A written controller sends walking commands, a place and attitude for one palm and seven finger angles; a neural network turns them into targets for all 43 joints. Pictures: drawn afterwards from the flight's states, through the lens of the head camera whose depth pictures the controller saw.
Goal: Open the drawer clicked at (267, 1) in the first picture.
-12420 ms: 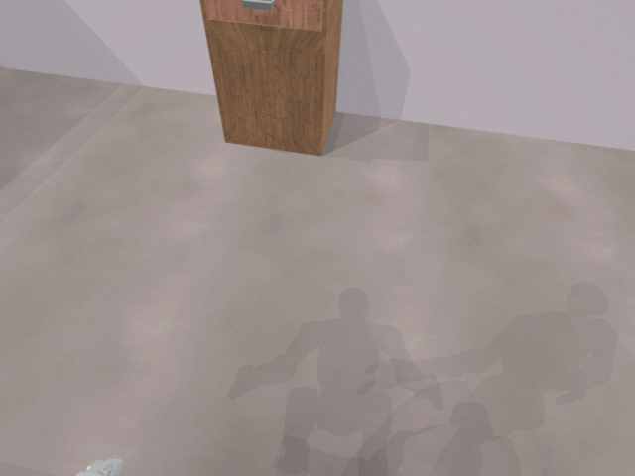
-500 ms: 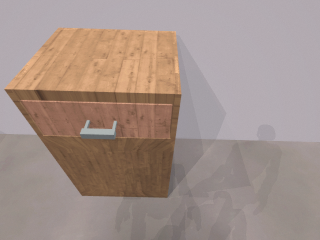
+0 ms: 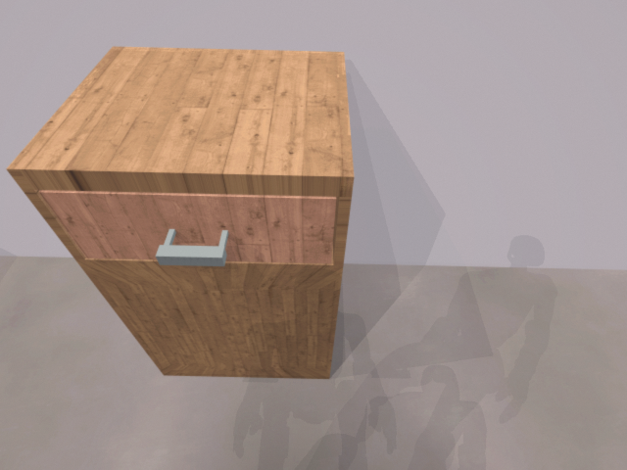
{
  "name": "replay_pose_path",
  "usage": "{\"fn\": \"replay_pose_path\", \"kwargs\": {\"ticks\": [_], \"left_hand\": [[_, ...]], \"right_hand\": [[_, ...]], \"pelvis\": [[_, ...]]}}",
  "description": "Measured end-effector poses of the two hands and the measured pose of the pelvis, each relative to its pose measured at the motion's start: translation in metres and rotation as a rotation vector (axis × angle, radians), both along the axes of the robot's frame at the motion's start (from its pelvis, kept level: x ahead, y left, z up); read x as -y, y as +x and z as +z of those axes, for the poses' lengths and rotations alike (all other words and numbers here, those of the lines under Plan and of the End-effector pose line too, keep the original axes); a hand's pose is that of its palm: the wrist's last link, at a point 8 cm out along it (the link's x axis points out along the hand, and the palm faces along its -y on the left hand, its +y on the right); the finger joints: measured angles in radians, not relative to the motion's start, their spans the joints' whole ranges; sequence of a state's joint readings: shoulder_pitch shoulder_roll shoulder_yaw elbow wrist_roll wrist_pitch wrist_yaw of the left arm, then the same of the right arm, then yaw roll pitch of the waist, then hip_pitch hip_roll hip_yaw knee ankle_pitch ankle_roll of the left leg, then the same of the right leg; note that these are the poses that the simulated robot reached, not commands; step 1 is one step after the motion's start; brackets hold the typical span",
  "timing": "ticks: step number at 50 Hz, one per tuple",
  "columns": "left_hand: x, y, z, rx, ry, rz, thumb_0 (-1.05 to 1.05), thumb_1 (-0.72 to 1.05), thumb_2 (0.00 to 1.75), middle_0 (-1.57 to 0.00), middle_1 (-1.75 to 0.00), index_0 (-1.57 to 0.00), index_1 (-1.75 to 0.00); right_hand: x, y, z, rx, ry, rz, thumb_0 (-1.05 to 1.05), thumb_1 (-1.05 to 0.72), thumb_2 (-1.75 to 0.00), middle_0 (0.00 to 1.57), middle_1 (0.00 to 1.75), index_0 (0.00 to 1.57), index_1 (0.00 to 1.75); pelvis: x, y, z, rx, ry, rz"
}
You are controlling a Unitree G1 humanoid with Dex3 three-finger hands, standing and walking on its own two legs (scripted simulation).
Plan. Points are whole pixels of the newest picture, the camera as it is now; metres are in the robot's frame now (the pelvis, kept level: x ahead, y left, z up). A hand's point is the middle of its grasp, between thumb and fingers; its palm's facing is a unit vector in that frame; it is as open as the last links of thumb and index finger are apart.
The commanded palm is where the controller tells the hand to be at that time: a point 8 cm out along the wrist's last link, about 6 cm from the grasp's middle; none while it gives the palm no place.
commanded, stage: come to a stop and stand still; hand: left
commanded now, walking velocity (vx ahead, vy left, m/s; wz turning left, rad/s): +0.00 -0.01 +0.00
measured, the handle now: (195, 245) +0.47 +0.24 -0.05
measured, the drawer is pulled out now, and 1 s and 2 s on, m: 0.00 0.00 0.00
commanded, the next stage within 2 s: look again from close up in 0.84 s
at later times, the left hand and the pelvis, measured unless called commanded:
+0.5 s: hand out of the picture -0.03 +0.21 -0.18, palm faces +0.02 -0.98 -0.21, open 7.4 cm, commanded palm none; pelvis -0.03 +0.03 +0.00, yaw +1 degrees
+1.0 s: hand out of the picture -0.08 +0.18 -0.18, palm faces +0.04 -0.99 -0.13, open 7.4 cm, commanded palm none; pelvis -0.04 +0.03 +0.00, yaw +1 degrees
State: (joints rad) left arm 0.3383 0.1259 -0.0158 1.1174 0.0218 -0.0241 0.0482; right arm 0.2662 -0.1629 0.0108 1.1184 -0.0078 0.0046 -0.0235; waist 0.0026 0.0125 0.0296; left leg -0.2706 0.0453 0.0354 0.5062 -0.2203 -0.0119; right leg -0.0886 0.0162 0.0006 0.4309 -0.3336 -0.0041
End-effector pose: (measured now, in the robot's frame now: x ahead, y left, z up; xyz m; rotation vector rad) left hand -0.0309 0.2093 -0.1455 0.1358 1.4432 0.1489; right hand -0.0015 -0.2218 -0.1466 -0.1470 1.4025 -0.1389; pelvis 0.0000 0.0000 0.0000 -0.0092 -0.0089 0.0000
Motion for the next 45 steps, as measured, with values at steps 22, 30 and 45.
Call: {"fn": "replay_pose_path", "kwargs": {"ticks": [22,30,45], "left_hand": [[-0.051,0.005,-0.005,0.122,0.025,-0.023,0.00,0.91,0.90,-0.20,-0.30,-0.20,-0.30],[-0.051,-0.025,-0.004,0.045,0.016,-0.008,0.00,0.91,0.90,-0.20,-0.30,-0.20,-0.30],[-0.026,-0.052,-0.008,-0.018,-0.044,0.021,0.00,0.91,0.90,-0.20,-0.30,-0.20,-0.30]], "right_hand": [[-0.020,-0.002,0.009,0.114,-0.032,0.037,0.00,-0.92,-0.90,0.20,0.30,0.20,0.30],[-0.024,-0.018,0.009,0.069,-0.025,0.028,0.00,-0.91,-0.90,0.20,0.30,0.20,0.30],[-0.030,-0.032,0.009,0.027,-0.021,0.012,0.00,-0.91,-0.90,0.20,0.30,0.20,0.30]], "pelvis": [[-0.028,-0.028,-0.005,0.022,-0.005,0.015],[-0.031,-0.032,-0.002,0.019,-0.004,0.013],[-0.031,-0.035,0.000,0.019,-0.005,0.015]]}}
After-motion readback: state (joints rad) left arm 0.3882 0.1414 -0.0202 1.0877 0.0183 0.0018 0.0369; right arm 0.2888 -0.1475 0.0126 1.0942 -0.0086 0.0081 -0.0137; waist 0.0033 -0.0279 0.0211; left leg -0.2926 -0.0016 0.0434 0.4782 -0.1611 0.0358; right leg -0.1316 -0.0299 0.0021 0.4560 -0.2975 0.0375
